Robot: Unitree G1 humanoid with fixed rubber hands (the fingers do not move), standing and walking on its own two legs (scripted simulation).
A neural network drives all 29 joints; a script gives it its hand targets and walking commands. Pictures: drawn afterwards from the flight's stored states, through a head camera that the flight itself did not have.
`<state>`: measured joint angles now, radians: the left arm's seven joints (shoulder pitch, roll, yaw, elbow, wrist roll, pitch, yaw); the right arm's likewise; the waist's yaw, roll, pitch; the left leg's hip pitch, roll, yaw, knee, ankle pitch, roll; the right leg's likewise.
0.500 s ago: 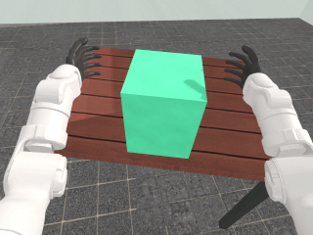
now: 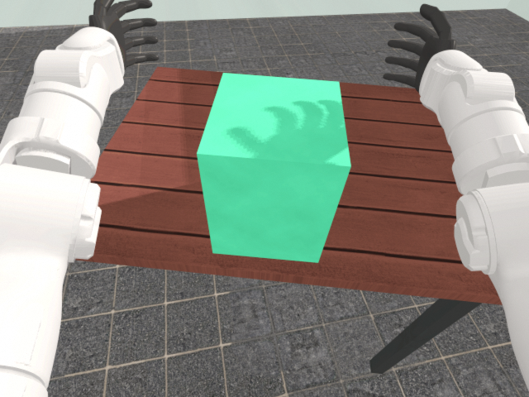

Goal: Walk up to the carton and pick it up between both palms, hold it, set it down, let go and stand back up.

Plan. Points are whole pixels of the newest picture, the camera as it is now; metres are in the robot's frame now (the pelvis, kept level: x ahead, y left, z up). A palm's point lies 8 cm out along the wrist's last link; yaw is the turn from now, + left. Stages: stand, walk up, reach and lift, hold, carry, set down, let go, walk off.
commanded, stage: reach and lift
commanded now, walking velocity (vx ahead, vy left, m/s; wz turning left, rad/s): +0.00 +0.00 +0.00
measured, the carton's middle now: (272, 171) +0.47 -0.02 +0.07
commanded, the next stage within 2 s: none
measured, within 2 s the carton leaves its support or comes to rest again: neither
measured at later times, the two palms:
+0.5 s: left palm (140, 109) +0.49 +0.18 +0.19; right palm (402, 122) +0.46 -0.21 +0.19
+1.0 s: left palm (155, 133) +0.48 +0.17 +0.15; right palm (390, 143) +0.45 -0.21 +0.15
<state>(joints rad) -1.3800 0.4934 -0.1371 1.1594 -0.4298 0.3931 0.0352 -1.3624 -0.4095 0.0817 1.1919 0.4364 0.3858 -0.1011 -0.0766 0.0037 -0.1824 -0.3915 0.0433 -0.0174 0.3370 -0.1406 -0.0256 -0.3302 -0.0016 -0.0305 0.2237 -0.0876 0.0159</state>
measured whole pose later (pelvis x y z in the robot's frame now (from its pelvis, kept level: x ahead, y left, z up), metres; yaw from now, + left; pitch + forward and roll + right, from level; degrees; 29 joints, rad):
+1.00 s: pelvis -0.01 +0.00 -0.01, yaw -2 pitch +18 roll -1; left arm -1.21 0.31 -0.11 1.41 -0.36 -0.08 0.07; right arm -1.18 -0.29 0.06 1.34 0.34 0.00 -0.06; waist -0.04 0.02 -0.23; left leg -0.56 0.05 0.00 0.39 -0.14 -0.02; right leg -0.52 0.00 -0.01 0.28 -0.08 0.02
